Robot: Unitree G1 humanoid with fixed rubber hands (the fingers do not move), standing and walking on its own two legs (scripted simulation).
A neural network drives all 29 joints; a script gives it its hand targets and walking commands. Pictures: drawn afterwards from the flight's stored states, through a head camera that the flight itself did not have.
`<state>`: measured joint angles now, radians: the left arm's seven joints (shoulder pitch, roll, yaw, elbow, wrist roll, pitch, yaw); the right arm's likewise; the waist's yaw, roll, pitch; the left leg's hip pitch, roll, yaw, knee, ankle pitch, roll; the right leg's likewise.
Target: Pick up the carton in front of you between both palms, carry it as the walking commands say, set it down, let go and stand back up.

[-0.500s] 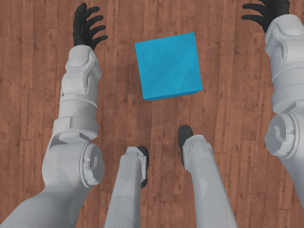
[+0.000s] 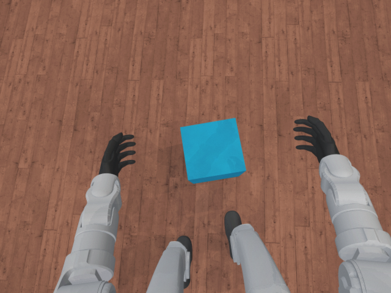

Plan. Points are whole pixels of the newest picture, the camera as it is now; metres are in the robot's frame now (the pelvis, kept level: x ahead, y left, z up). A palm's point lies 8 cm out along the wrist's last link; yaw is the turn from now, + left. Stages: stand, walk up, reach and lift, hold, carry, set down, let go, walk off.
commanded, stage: let go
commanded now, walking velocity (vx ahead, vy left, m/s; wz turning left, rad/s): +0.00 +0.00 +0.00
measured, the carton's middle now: (212, 154) +0.46 -0.03 -0.59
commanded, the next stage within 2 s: stand in 0.88 s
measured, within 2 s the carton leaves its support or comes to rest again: neither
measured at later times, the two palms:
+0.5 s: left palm (47, 256) +0.21 +0.26 -0.01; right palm (343, 236) +0.21 -0.21 -0.02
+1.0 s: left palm (34, 260) +0.21 +0.29 -0.02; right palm (358, 241) +0.20 -0.23 -0.02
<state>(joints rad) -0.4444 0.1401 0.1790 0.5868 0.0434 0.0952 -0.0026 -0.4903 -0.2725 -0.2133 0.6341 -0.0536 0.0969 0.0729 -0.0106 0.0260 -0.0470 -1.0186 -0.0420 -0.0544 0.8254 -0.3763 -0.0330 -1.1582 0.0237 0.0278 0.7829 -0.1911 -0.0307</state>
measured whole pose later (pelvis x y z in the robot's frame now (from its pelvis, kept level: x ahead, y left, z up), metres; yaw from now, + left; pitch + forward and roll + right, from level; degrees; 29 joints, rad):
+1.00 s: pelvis +0.05 +0.03 +0.05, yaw +0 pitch -1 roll -1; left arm 0.18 0.27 0.04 0.60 0.04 0.07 0.00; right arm 0.23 -0.28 -0.05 0.55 -0.04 0.06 0.01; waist 0.00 0.03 0.02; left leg -0.11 -0.03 -0.08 0.51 -0.39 0.02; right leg -0.26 0.02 0.02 0.52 -0.25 0.01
